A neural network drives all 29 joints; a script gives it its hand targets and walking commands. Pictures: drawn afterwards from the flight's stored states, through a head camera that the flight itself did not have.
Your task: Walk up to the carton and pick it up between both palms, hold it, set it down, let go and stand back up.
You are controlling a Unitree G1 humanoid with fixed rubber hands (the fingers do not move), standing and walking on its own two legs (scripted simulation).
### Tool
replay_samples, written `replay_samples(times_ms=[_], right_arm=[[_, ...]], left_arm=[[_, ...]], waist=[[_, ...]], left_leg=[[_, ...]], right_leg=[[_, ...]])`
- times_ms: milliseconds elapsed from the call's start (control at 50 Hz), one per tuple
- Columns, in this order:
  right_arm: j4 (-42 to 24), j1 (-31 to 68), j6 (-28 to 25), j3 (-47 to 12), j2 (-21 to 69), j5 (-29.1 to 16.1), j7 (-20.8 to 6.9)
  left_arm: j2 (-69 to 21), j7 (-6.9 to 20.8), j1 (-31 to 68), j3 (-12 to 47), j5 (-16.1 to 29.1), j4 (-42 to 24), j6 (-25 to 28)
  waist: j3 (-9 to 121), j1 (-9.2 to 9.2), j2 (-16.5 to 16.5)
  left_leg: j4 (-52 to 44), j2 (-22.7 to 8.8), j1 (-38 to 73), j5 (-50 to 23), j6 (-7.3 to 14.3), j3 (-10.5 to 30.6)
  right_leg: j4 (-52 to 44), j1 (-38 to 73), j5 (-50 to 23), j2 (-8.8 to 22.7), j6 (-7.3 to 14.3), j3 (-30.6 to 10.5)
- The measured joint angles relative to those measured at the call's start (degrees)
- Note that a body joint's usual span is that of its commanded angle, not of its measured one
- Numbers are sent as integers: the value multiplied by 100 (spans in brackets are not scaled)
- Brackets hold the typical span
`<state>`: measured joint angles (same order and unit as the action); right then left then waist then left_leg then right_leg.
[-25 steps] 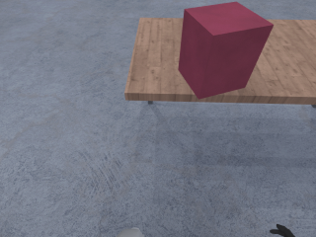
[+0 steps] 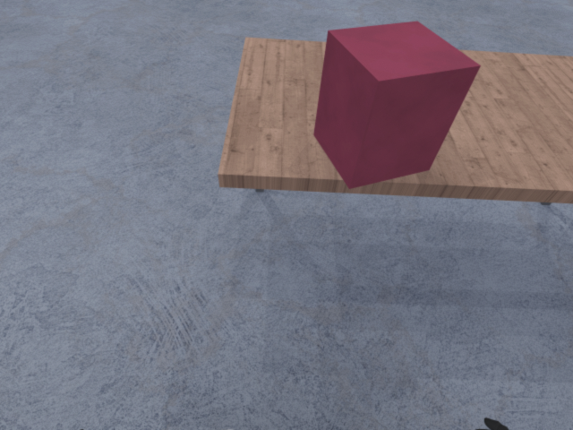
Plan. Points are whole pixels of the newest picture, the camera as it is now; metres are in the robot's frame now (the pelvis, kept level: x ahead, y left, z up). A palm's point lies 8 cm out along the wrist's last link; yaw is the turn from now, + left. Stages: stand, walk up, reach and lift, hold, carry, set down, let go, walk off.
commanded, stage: walk up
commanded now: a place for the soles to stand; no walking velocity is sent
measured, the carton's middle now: (382, 106) +0.73 -0.19 +0.06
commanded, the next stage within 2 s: none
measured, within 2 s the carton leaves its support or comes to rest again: neither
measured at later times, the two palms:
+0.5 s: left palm (68, 425) +0.15 +0.31 -0.10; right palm (511, 429) +0.15 -0.32 -0.09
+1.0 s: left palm out of the picture +0.12 +0.32 -0.10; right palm out of the picture +0.15 -0.31 -0.09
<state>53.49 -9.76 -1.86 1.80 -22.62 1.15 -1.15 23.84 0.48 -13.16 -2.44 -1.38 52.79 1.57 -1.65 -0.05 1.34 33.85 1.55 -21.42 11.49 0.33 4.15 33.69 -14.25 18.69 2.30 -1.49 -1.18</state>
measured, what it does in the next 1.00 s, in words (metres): stands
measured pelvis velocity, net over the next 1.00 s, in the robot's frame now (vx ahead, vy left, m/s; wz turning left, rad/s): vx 0.04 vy -0.01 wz -0.01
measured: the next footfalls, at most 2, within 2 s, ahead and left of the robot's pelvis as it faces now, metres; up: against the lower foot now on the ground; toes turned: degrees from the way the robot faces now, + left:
right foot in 1.22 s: +0.15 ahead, -0.23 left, +0.00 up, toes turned -2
left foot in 1.58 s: +0.25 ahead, -0.02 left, +0.00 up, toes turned +0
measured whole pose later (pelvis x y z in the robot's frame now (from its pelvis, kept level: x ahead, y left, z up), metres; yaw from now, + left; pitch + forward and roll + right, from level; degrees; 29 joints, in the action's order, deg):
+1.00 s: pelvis +0.04 -0.01 +0.01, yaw -1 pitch -1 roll +0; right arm 58.6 -4.8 -2.6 1.5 -21.0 0.9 -0.5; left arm 24.1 1.9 -7.4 -3.6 -2.0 58.0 -0.5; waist -2.4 1.3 1.8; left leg 27.7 1.4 -13.9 12.9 0.7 3.5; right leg 31.5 -8.7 24.6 2.4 -0.1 -1.4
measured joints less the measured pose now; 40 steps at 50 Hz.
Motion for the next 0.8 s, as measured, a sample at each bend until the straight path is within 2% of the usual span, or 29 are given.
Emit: replay_samples(times_ms=[60, 440, 580, 800], right_arm=[[84, 107, -26, -5, -2, -17, 9], [440, 539, 68, -122, 76, -108, 64], [513, 560, 62, -122, 70, -91, 90], [618, 635, 56, -160, 158, -60, 88]], left_arm=[[-60, 2, 45, 23, 42, 119, -6], [-26, -81, 647, 35, 130, 361, -12], [-55, -74, 775, 57, 126, 452, -75], [-55, -39, 899, 44, 121, 647, -127]], waist=[[-12, 37, -47], [-29, 27, -36], [-144, -19, 41], [-200, 7, 95]], left_leg=[[-9, 3, 126, 87, -34, -11], [-249, -62, 596, 280, -86, 20], [-347, -38, 678, 252, -40, -15], [-618, 21, 747, 75, 1, -23]], right_leg=[[-33, 132, 68, 13, -112, -9], [-462, 686, 146, -35, -57, 37], [-628, 790, 72, -1, -101, 9], [-857, 845, -77, 68, -139, 13]])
